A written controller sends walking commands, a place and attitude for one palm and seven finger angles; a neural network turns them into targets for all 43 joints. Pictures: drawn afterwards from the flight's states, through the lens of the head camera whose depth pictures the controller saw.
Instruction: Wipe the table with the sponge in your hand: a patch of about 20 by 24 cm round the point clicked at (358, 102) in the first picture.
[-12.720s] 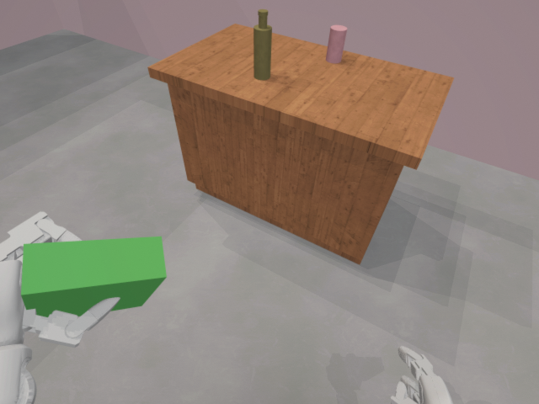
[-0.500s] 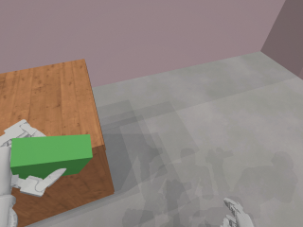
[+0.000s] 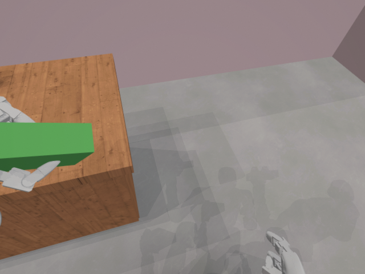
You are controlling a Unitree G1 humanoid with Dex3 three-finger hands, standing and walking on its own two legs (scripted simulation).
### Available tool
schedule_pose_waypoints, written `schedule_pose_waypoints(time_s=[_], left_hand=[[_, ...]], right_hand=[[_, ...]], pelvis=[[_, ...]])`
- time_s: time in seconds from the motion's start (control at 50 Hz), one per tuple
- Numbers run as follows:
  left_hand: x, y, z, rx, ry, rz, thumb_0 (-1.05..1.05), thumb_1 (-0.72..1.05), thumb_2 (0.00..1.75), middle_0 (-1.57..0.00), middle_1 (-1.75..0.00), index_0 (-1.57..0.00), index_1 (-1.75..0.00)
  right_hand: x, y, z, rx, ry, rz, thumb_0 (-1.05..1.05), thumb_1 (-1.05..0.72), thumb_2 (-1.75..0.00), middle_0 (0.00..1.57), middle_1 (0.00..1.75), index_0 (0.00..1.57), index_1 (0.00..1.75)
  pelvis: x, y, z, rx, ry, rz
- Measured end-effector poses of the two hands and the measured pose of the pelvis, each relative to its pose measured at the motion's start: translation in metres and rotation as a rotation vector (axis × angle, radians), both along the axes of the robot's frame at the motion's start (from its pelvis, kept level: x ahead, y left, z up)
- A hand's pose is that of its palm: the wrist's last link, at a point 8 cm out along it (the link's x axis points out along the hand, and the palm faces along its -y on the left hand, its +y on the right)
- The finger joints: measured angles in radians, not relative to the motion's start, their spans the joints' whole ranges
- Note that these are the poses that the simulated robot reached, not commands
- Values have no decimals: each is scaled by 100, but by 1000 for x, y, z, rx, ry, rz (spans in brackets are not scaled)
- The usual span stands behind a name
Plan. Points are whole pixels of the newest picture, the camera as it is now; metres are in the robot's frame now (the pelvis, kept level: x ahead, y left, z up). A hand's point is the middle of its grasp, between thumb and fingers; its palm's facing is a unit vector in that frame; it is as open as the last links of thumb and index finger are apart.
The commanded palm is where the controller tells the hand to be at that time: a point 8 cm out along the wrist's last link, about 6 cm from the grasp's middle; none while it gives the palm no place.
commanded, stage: look again from close up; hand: left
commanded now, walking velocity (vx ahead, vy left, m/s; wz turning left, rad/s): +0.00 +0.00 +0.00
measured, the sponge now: (56, 148) +0.27 +0.26 +0.16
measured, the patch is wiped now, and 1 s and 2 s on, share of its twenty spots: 0.00 0.00 0.00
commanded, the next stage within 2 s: shuffle to correct the standing spot in 0.18 s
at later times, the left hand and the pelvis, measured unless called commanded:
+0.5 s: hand (31, 158) +0.24 +0.28 +0.17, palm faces +0.39 -0.87 -0.31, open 9.0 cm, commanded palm +0.19 +0.32 +0.18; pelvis +0.02 +0.04 +0.00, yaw -1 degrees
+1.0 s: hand (24, 131) +0.29 +0.32 +0.16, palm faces +0.31 -0.87 -0.37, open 9.0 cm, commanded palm +0.24 +0.36 +0.18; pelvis +0.05 +0.10 -0.01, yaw -5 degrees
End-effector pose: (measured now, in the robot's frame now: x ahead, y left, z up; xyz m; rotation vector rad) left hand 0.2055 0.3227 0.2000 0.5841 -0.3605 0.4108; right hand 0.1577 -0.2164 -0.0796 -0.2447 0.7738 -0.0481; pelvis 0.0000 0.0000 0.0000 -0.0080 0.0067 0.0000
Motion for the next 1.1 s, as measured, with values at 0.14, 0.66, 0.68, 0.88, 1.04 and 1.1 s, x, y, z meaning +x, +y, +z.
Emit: schedule_pose_waypoints(time_s=[0.14,0.66,0.68,0.88,1.04,1.1], left_hand=[[-7,-31,-24,-109,85,-127,-1,-41,106,-85,-138,-85,-138],[20,12,-29,-138,26,-137,-1,-41,106,-85,-139,-85,-139],[22,13,-28,-131,24,-140,-1,-41,106,-85,-139,-85,-139],[25,34,-28,-95,-24,-169,-1,-41,106,-85,-139,-85,-139],[53,44,-17,-86,48,-194,-1,-41,106,-85,-139,-85,-139],[47,51,-8,-22,-1,-222,-1,-41,106,-85,-139,-85,-139]], right_hand=[[-9,0,9,23,-63,-52,1,-90,-90,20,30,20,30],[47,46,25,-18,-149,-13,1,-90,-90,20,30,21,30],[47,47,23,-17,-142,-17,1,-90,-90,20,30,21,30],[36,57,-1,-39,-25,-52,1,-90,-90,20,30,20,30],[29,86,1,26,-24,-96,1,-90,-90,20,30,20,30],[34,93,-8,18,-11,-54,1,-90,-90,20,30,20,30]], pelvis=[[4,16,2,7,-10,-20],[34,53,-7,-14,-25,-38],[36,55,-8,-15,-26,-38],[43,79,-20,-26,-12,-47],[53,103,-7,-4,-44,-47],[51,110,-14,-4,-46,-38]])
